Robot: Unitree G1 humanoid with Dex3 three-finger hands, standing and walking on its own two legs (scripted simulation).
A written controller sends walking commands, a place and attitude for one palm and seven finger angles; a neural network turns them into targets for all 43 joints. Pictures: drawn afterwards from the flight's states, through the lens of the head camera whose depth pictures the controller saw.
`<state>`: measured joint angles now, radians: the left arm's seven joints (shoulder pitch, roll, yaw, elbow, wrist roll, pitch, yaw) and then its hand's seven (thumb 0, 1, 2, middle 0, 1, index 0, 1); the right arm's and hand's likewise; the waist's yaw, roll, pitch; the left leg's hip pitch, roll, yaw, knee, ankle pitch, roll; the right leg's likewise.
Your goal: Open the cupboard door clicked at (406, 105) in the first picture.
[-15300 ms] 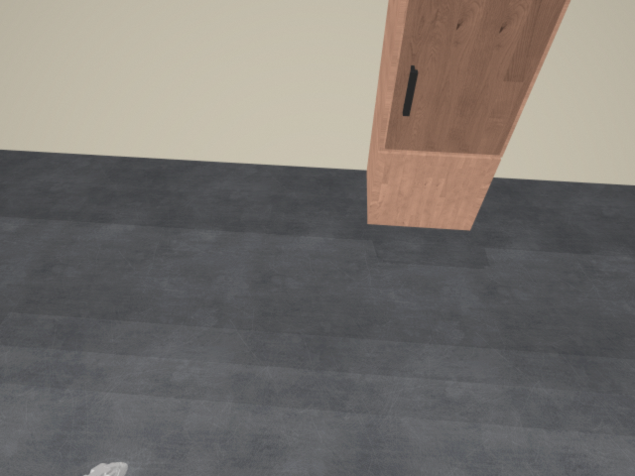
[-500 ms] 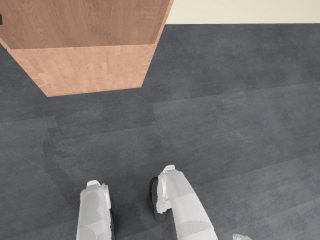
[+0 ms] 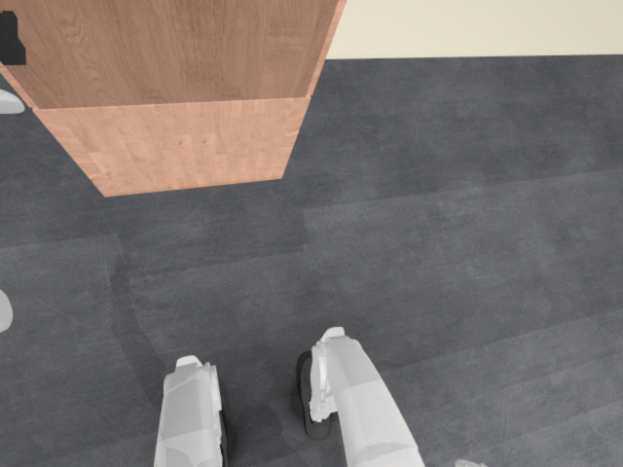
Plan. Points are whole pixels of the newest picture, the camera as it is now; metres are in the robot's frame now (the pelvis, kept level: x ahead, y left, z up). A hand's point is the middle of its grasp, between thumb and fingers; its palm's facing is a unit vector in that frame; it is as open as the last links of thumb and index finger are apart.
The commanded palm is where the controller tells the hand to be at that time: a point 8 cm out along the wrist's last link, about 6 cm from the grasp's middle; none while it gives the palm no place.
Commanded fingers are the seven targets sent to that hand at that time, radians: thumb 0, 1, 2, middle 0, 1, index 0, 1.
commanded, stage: slide the fingers in behind the handle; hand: left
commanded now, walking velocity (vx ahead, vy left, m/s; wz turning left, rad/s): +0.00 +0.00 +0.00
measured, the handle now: out of the picture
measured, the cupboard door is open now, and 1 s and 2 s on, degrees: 0 0 2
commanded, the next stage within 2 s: close the thumb around the handle in 0.84 s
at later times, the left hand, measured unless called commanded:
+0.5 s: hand (0, 33) +0.56 +0.26 +0.05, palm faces +0.10 -0.99 -0.04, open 14.0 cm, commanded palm +0.55 +0.27 +0.05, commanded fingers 0.00 -0.50 0.30 -0.30 -1.20 -0.30 -1.20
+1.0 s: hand out of the picture +0.56 +0.26 +0.05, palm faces +0.10 -0.99 -0.04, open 13.9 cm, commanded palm +0.55 +0.27 +0.05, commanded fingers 0.00 -0.28 0.40 -0.32 -1.22 -0.32 -1.22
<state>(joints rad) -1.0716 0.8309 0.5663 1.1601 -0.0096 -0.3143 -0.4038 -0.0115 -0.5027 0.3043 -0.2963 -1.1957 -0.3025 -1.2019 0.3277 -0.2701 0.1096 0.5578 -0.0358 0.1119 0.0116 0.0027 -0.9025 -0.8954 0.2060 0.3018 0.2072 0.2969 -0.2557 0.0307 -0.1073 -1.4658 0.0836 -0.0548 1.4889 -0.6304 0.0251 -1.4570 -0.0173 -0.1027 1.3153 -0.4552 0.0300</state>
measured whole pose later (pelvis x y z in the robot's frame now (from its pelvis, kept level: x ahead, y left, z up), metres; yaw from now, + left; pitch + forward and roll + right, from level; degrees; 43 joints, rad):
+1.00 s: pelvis +0.00 -0.01 +0.00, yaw +0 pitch +35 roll -7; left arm -1.08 0.76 0.54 1.17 0.00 -0.35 -0.33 -0.01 -0.50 0.31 -0.30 -1.20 -0.31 -1.21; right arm 0.32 -0.27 0.09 0.58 -0.04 0.11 0.02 0.00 -0.90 -0.90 0.21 0.30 0.21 0.30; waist -0.25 0.04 -0.11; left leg -1.46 0.08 -0.05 1.48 -0.63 0.02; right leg -1.47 -0.02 -0.10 1.33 -0.46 0.02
